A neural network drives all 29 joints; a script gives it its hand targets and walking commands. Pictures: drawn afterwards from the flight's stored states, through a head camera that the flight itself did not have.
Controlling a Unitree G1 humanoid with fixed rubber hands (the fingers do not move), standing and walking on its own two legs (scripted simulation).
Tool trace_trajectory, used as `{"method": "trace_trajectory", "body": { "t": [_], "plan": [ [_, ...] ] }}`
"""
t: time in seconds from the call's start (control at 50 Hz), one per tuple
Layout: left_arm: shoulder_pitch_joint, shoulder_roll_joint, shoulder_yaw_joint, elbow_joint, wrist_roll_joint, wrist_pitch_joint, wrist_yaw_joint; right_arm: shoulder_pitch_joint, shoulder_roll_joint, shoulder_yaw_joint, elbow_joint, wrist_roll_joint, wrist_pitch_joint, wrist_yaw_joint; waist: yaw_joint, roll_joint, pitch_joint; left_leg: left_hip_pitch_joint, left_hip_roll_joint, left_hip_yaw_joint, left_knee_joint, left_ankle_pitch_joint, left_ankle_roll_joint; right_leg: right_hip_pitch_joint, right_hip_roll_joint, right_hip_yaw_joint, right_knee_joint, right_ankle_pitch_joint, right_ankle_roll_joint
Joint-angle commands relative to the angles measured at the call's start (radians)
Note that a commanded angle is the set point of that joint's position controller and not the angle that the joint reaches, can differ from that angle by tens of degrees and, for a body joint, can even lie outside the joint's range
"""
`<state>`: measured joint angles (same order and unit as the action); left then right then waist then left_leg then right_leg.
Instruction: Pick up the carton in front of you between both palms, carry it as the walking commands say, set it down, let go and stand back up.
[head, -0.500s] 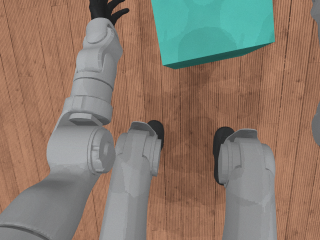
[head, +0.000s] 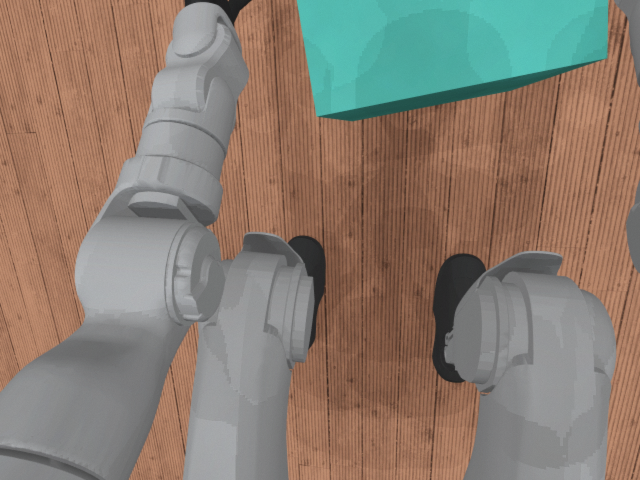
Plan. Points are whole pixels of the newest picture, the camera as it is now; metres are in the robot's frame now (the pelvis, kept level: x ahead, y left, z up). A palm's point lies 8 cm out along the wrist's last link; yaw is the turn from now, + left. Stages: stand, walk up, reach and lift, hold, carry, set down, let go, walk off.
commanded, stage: reach and lift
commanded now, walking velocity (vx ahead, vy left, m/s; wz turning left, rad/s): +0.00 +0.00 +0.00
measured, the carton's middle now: out of the picture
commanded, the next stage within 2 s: none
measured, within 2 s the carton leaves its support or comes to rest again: leaves its support in 0.54 s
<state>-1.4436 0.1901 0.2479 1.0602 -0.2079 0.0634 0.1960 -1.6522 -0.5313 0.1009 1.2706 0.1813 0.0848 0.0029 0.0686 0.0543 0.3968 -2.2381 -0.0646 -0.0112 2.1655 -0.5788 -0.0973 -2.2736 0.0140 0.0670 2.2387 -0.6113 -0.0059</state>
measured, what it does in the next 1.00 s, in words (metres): rises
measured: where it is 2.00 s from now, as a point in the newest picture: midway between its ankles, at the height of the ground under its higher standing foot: (372, 325)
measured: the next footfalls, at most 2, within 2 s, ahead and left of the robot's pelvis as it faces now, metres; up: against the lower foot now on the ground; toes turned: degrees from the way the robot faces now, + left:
none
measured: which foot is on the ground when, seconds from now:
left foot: down 0.00-1.00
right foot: down 0.00-1.00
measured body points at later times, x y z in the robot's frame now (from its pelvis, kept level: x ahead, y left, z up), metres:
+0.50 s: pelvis +0.00 +0.00 +0.00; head +0.37 -0.05 +0.24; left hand +0.56 +0.12 -0.17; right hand +0.58 -0.19 -0.18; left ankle +0.12 +0.14 -0.33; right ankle +0.10 -0.12 -0.33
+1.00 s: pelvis -0.01 +0.01 +0.08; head +0.27 -0.05 +0.42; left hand +0.51 +0.11 +0.00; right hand +0.52 -0.19 +0.00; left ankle +0.12 +0.14 -0.33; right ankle +0.10 -0.12 -0.33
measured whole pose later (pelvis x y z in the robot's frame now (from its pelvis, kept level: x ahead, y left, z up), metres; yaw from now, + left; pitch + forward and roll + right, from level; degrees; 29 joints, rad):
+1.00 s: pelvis -0.01 +0.01 +0.08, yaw -5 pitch +43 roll +4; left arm -1.13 -0.10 0.65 0.64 0.21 0.34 0.12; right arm -1.32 -0.19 -0.32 0.97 -0.23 0.37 0.01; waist 0.04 0.02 -0.05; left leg -2.12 -0.11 -0.07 1.88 -0.51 -0.10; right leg -2.15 0.10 0.09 1.90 -0.49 0.04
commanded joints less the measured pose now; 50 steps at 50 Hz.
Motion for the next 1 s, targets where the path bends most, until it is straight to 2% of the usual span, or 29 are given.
{"method": "trace_trajectory", "body": {
  "t": [0.0, 0.1, 0.18, 0.24, 0.26, 0.28, 0.32, 0.34, 0.36, 0.4, 0.46, 0.52, 0.6, 0.66, 0.7, 0.74, 0.84, 0.9, 0.98],
  "plan": [
    [-0.162, 0.061, 0.015, -0.094, 0.013, -0.018, -0.001, -0.246, -0.082, -0.030, -0.068, -0.018, -0.016, -0.004, 0.003, -0.166, -1.195, 0.530, -0.006, 0.115, -0.114, 0.406, 0.012, 0.652, -0.014, -0.021, -0.207, 0.410, 0.010],
    [-0.202, 0.045, 0.011, -0.093, 0.012, -0.011, -0.002, -0.303, -0.061, -0.020, -0.099, -0.011, -0.017, -0.002, 0.010, -0.178, -1.173, 0.537, -0.010, 0.110, -0.129, 0.362, 0.013, 0.631, -0.016, -0.027, -0.222, 0.342, 0.006],
    [-0.285, -0.052, -0.022, -0.096, 0.009, -0.004, -0.011, -0.373, 0.071, 0.032, -0.105, 0.010, -0.009, 0.017, 0.021, -0.191, -1.165, 0.546, -0.025, 0.115, -0.140, 0.328, 0.018, 0.648, -0.005, -0.028, -0.231, 0.309, 0.003],
    [-0.307, -0.186, 0.038, -0.066, 0.095, 0.011, -0.032, -0.398, 0.227, 0.025, -0.091, -0.018, 0.010, 0.057, 0.047, -0.194, -1.103, 0.564, -0.037, 0.120, -0.134, 0.302, 0.022, 0.624, 0.009, -0.030, -0.231, 0.272, 0.013],
    [-0.382, -0.372, 0.009, -0.094, 0.119, 0.025, -0.072, -0.438, 0.426, 0.056, -0.116, -0.031, 0.023, 0.100, 0.053, -0.192, -1.090, 0.572, -0.049, 0.119, -0.128, 0.302, 0.029, 0.617, 0.022, -0.030, -0.234, 0.267, 0.012],
    [-0.451, -0.536, -0.008, -0.095, 0.140, 0.041, -0.116, -0.477, 0.581, 0.062, -0.116, -0.043, 0.033, 0.144, 0.040, -0.190, -1.073, 0.560, -0.057, 0.121, -0.119, 0.306, 0.032, 0.598, 0.034, -0.030, -0.229, 0.282, 0.008],
    [-0.504, -0.741, -0.010, -0.120, 0.176, 0.073, -0.195, -0.455, 0.805, 0.046, -0.134, -0.068, 0.056, 0.214, 0.024, -0.191, -1.045, 0.531, -0.071, 0.130, -0.105, 0.311, 0.040, 0.556, 0.052, -0.043, -0.217, 0.300, 0.003],
    [-0.511, -0.797, -0.013, -0.132, 0.185, 0.085, -0.225, -0.423, 0.871, 0.023, -0.143, -0.075, 0.065, 0.238, 0.013, -0.179, -1.037, 0.518, -0.076, 0.133, -0.103, 0.314, 0.043, 0.538, 0.057, -0.050, -0.212, 0.310, -0.002],
    [-0.486, -0.831, -0.008, -0.124, 0.200, 0.094, -0.234, -0.395, 0.888, 0.001, -0.148, -0.093, 0.069, 0.246, 0.000, -0.156, -1.011, 0.517, -0.078, 0.134, -0.095, 0.321, 0.041, 0.503, 0.060, -0.057, -0.208, 0.312, -0.002],
    [-0.487, -0.906, -0.011, -0.161, 0.207, 0.114, -0.272, -0.367, 0.982, -0.021, -0.195, -0.102, 0.081, 0.273, -0.005, -0.142, -1.014, 0.495, -0.089, 0.133, -0.105, 0.331, 0.052, 0.478, 0.068, -0.071, -0.214, 0.325, -0.011],
    [-0.499, -0.971, -0.045, -0.199, 0.168, 0.125, -0.293, -0.357, 1.041, -0.010, -0.252, -0.100, 0.086, 0.272, -0.028, -0.135, -1.104, 0.489, -0.093, 0.134, -0.092, 0.400, 0.052, 0.510, 0.073, -0.077, -0.206, 0.414, -0.015],
    [-0.517, -1.025, -0.112, -0.235, 0.119, 0.133, -0.293, -0.380, 1.090, 0.040, -0.346, -0.073, 0.086, 0.252, -0.043, -0.141, -1.261, 0.496, -0.094, 0.141, -0.081, 0.454, 0.047, 0.630, 0.076, -0.078, -0.201, 0.514, -0.012],
    [-0.548, -1.093, -0.227, -0.330, 0.051, 0.154, -0.279, -0.443, 1.172, 0.125, -0.530, -0.016, 0.093, 0.218, -0.046, -0.185, -1.580, 0.518, -0.099, 0.157, -0.097, 0.497, 0.038, 0.893, 0.083, -0.083, -0.203, 0.665, 0.001],
    [-0.565, -1.124, -0.303, -0.435, 0.040, 0.176, -0.266, -0.439, 1.245, 0.163, -0.640, -0.008, 0.123, 0.191, -0.043, -0.213, -1.811, 0.549, -0.110, 0.169, -0.138, 0.501, 0.032, 1.056, 0.094, -0.099, -0.229, 0.722, 0.014],
    [-0.579, -1.119, -0.332, -0.511, 0.054, 0.194, -0.263, -0.387, 1.303, 0.166, -0.647, -0.023, 0.157, 0.179, -0.038, -0.222, -1.856, 0.566, -0.116, 0.172, -0.179, 0.473, 0.031, 1.070, 0.106, -0.113, -0.272, 0.676, 0.024],
    [-0.563, -1.121, -0.329, -0.532, 0.087, 0.217, -0.268, -0.324, 1.359, 0.141, -0.611, -0.051, 0.191, 0.179, -0.024, -0.219, -1.801, 0.563, -0.118, 0.171, -0.225, 0.408, 0.035, 0.998, 0.117, -0.126, -0.321, 0.568, 0.031],
    [-0.445, -1.130, -0.164, -0.388, 0.249, 0.271, -0.297, -0.193, 1.405, -0.035, -0.397, -0.193, 0.244, 0.218, 0.008, -0.197, -1.430, 0.514, -0.118, 0.149, -0.347, 0.187, 0.055, 0.686, 0.126, -0.136, -0.465, 0.220, 0.030],
    [-0.425, -1.147, -0.109, -0.353, 0.303, 0.286, -0.311, -0.182, 1.400, -0.120, -0.347, -0.251, 0.250, 0.234, 0.004, -0.174, -1.382, 0.541, -0.118, 0.144, -0.411, 0.152, 0.056, 0.653, 0.132, -0.136, -0.526, 0.163, 0.020],
    [-0.424, -1.181, -0.112, -0.345, 0.316, 0.291, -0.328, -0.177, 1.398, -0.180, -0.342, -0.293, 0.247, 0.241, -0.023, -0.136, -1.418, 0.593, -0.118, 0.137, -0.479, 0.150, 0.049, 0.695, 0.135, -0.140, -0.583, 0.171, 0.009]
  ]
}}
